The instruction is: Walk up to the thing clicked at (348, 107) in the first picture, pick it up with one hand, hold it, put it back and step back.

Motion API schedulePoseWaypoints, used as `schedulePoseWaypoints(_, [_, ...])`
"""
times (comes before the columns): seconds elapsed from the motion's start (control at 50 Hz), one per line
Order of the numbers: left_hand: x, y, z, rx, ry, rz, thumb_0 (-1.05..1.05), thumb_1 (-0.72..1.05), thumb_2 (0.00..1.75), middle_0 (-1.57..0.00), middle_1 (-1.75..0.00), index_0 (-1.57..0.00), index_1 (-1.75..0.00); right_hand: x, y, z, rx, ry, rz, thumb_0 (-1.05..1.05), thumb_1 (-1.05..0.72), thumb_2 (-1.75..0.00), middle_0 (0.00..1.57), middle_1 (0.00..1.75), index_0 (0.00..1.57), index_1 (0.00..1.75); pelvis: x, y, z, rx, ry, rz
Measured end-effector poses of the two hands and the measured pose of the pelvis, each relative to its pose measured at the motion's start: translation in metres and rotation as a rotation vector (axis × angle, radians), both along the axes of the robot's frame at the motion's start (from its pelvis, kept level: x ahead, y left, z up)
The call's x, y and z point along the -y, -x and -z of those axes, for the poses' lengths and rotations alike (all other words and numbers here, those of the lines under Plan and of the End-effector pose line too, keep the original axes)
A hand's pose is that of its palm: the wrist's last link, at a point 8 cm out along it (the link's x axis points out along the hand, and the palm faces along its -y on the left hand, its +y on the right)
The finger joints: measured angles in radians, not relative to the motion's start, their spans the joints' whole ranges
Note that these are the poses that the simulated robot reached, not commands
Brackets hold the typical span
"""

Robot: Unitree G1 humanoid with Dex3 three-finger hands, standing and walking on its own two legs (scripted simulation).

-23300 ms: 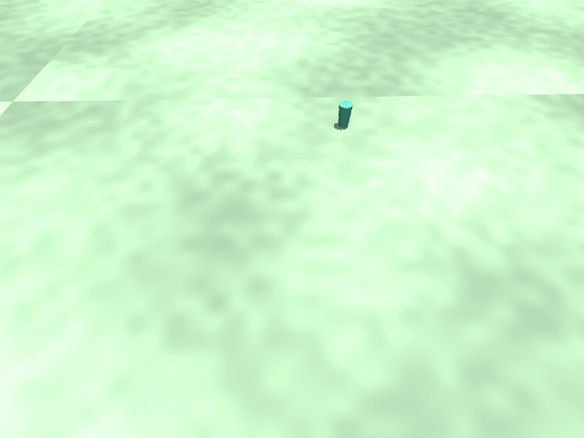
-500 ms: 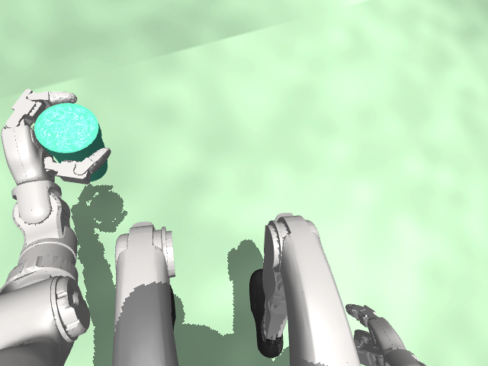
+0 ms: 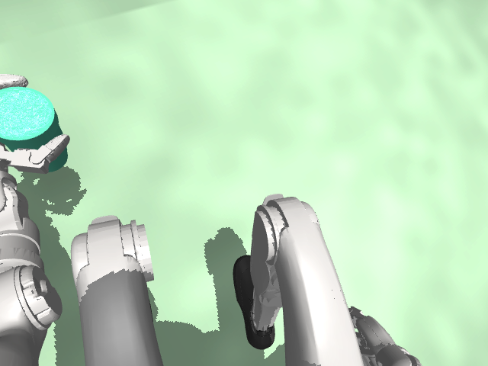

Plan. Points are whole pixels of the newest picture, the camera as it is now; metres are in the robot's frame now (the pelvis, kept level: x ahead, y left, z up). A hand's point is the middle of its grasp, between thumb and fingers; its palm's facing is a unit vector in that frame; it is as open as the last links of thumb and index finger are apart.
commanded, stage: crouch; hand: left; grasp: from the side
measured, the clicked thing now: (35, 137) +0.46 +0.27 -0.11
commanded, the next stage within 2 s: lower in 0.22 s
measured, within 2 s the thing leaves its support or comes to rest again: neither
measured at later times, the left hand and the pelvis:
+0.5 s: hand (39, 135) +0.47 +0.27 -0.13, palm faces +0.30 -0.95 -0.02, open 10.6 cm; pelvis +0.00 +0.01 -0.02, yaw -3 degrees
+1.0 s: hand (50, 141) +0.48 +0.27 -0.18, palm faces +0.30 -0.95 -0.05, open 10.6 cm; pelvis -0.01 +0.01 -0.03, yaw -6 degrees
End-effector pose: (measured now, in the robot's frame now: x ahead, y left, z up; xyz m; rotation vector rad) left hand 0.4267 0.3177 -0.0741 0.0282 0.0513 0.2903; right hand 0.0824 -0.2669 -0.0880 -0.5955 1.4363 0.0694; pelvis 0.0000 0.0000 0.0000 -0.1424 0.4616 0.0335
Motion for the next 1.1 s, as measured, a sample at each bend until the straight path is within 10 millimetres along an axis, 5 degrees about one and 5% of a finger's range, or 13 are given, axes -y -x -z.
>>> schedulePoseWaypoints(0.46, [0.0,-0.006,0.044,-0.013,0.015,0.003,0.02,-0.41,1.06,-0.74,-1.0,-0.66,-1.0,0.0,-0.012,-0.005,-0.013,0.06,-0.119,0.01,-0.93,-0.91,0.2,0.3,0.2,0.3,-0.005,0.002,0.015,0.067,0.045,0.021])
schedulePoseWaypoints(0.78, [-0.001,-0.01,0.092,-0.035,0.022,-0.024,0.02,-0.42,1.07,-0.75,-1.0,-0.67,-0.99,-0.006,-0.011,-0.017,-0.047,0.126,-0.254,0.0,-0.92,-0.9,0.2,0.3,0.21,0.3,-0.01,0.007,0.027,0.146,0.088,0.047])
schedulePoseWaypoints(1.1, [-0.001,-0.018,0.11,-0.042,0.008,-0.03,0.02,-0.41,1.06,-0.74,-1.0,-0.66,-0.99,-0.013,-0.015,-0.026,-0.074,0.169,-0.336,0.0,-0.92,-0.9,0.2,0.3,0.21,0.3,-0.016,0.008,0.029,0.18,0.127,0.064])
